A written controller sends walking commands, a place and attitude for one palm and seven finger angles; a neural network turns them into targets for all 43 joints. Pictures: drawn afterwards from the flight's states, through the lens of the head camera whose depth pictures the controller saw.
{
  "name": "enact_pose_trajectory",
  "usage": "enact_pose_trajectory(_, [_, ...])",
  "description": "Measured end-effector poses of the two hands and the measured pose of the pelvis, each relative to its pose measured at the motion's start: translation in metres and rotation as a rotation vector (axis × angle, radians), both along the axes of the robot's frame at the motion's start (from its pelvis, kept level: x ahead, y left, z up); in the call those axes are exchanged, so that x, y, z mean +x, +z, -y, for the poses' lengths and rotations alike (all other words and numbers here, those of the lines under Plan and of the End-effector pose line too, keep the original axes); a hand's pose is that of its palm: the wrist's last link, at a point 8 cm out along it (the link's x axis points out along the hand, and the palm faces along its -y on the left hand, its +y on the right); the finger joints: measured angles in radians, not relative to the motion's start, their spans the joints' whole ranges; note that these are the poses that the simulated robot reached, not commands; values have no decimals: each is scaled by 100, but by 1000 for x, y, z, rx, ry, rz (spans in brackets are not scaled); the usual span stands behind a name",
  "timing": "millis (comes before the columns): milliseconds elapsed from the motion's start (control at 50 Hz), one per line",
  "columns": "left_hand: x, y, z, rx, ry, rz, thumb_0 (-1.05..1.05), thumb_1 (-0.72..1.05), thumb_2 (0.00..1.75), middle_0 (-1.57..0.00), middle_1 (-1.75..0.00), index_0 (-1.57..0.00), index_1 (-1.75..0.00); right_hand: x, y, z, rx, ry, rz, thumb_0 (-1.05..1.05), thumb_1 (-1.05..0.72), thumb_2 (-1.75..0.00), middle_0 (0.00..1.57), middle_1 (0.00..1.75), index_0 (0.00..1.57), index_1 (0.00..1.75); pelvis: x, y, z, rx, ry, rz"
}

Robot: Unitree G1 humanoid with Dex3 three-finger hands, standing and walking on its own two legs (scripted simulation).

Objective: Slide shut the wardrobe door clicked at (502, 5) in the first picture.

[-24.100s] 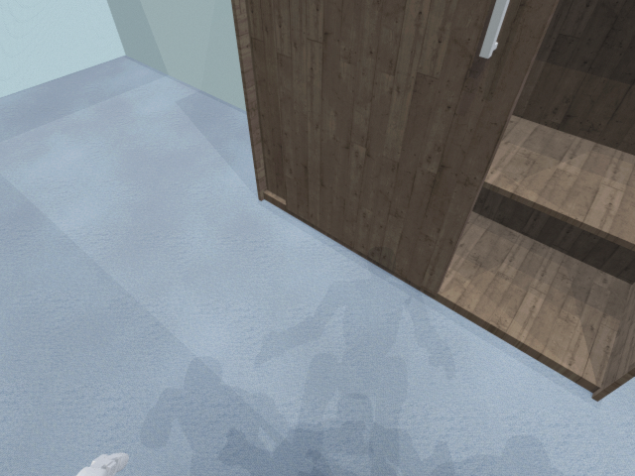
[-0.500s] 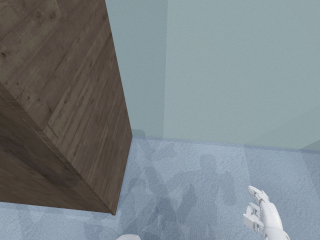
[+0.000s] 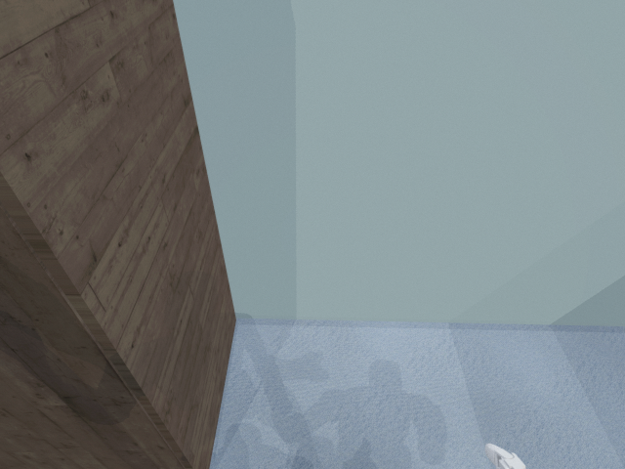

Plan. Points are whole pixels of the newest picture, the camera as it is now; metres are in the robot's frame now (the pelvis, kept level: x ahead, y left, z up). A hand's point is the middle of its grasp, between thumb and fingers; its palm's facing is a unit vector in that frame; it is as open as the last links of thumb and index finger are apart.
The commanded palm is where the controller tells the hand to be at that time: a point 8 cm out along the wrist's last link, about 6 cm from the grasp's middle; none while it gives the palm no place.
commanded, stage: stop walking and hold the door there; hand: left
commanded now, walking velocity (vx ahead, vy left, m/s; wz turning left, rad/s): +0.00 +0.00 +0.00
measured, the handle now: out of the picture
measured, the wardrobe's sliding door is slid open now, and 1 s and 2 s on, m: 0.00 0.00 0.01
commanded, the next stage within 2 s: loosen the grip on the handle in 1.58 s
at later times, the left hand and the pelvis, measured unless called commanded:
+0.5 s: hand out of the picture +0.22 +0.38 +0.23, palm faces +0.76 -0.59 -0.26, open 7.0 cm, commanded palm +0.16 +0.39 +0.23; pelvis -0.01 +0.02 +0.00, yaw +0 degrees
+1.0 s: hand out of the picture +0.21 +0.39 +0.23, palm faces +0.59 -0.78 -0.22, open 7.1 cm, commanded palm +0.16 +0.40 +0.23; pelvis -0.07 +0.11 -0.01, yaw -1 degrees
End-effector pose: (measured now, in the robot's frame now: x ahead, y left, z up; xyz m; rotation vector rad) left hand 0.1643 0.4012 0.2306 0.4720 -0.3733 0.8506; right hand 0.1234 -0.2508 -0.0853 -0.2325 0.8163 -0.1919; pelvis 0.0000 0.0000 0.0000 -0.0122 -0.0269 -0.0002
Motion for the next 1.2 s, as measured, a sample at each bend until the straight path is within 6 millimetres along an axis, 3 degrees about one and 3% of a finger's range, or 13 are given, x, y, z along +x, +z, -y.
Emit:
enact_pose_trajectory(200, [0, 1, -1, 6, -19, -11, -15, 62, 81, -46, -140, -14, -133, 33, 17, -20, 16, 44, 99, 2, -91, -89, 20, 30, 20, 29, -1, 3, -5, -3, -11, -3])
enact_pose_trajectory(320, [0, 1, -1, 0, -25, -12, -15, 63, 80, -45, -140, -14, -133, 42, 22, -29, 26, 64, 124, 2, -91, -89, 20, 30, 20, 29, -2, 4, -8, -2, -12, -2])
enact_pose_trajectory(520, [-1, 1, -2, 3, -36, -19, -15, 63, 78, -45, -141, -14, -133, 34, 14, -31, 18, 62, 85, 2, -91, -89, 20, 30, 20, 30, -10, 2, -17, -14, -4, -10])
enact_pose_trajectory(660, [-1, 0, -10, 46, -108, -13, -18, 63, 74, -45, -144, -15, -132, 12, 1, -36, -24, 40, 38, 2, -91, -89, 20, 30, 20, 29, -34, -9, -43, -22, 25, -4])
enact_pose_trajectory(760, [-1, -1, -16, 63, -172, 7, -19, 61, 71, -44, -149, -17, -130, -7, -3, -60, -21, 23, 39, 2, -91, -89, 20, 29, 20, 29, -50, -13, -66, -8, 13, 3])
enact_pose_trajectory(880, [-2, 0, -13, -39, -232, 4, -13, 65, 72, -40, -149, -18, -128, -25, -4, -110, 65, 57, 38, 2, -91, -89, 20, 29, 20, 29, -59, 0, -88, -7, 3, -2])
enact_pose_trajectory(980, [-1, -3, -18, -4, -287, 32, -14, 65, 71, -39, -152, -16, -123, -24, -16, -140, 91, 118, 30, 2, -91, -89, 20, 30, 20, 29, -68, -12, -107, 3, -15, -13])
enact_pose_trajectory(1080, [3, -5, -30, 42, -391, 86, -21, 58, 71, -42, -162, -23, -121, -26, -20, -160, 41, 92, -9, 2, -91, -89, 20, 30, 20, 30, -65, -21, -133, -6, 7, -17])
enact_pose_trajectory(1200, [3, -4, -31, -29, -435, 79, -14, 55, 76, -40, -164, -27, -124, -28, -6, -197, 91, 113, 11, 2, -91, -89, 20, 29, 20, 29, -70, -2, -152, -2, 11, 23])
